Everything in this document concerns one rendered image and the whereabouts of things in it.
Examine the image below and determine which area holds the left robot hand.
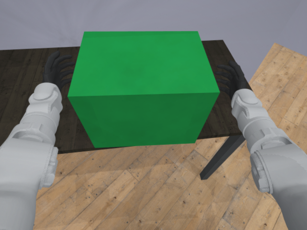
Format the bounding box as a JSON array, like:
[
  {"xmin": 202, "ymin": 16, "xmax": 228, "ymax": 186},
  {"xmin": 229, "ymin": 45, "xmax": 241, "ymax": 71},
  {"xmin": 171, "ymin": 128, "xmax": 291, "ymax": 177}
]
[{"xmin": 42, "ymin": 50, "xmax": 75, "ymax": 92}]

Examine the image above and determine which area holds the robot right upper arm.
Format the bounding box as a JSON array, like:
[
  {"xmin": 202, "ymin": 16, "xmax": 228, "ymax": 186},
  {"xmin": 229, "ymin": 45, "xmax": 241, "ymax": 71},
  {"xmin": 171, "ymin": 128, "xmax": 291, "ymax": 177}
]
[{"xmin": 250, "ymin": 144, "xmax": 307, "ymax": 230}]

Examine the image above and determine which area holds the robot left upper arm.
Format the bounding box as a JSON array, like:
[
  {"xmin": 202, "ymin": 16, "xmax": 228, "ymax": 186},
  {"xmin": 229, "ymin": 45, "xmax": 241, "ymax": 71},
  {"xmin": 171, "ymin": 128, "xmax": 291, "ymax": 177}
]
[{"xmin": 0, "ymin": 138, "xmax": 58, "ymax": 230}]

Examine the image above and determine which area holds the carton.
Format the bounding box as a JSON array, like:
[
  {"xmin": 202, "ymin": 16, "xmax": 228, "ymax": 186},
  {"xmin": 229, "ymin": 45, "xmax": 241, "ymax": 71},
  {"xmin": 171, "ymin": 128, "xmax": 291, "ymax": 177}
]
[{"xmin": 67, "ymin": 31, "xmax": 220, "ymax": 148}]

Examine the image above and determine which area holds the left robot forearm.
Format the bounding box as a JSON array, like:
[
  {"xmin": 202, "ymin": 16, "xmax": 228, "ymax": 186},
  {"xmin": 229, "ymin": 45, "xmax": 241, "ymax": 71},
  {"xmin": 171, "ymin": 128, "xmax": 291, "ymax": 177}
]
[{"xmin": 0, "ymin": 82, "xmax": 63, "ymax": 157}]

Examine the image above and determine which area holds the right robot forearm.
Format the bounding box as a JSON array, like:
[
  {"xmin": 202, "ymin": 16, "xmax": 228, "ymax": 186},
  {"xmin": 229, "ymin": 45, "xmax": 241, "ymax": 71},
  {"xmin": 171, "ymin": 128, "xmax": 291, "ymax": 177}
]
[{"xmin": 231, "ymin": 89, "xmax": 307, "ymax": 160}]

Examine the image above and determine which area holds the right robot hand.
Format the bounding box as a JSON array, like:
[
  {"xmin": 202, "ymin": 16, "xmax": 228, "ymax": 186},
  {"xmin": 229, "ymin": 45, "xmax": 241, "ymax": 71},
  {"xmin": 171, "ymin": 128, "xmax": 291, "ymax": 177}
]
[{"xmin": 215, "ymin": 60, "xmax": 247, "ymax": 100}]

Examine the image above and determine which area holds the table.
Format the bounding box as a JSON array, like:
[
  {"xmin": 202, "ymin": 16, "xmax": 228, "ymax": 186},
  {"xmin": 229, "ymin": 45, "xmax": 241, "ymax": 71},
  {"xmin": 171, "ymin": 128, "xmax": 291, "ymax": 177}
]
[{"xmin": 0, "ymin": 40, "xmax": 253, "ymax": 180}]

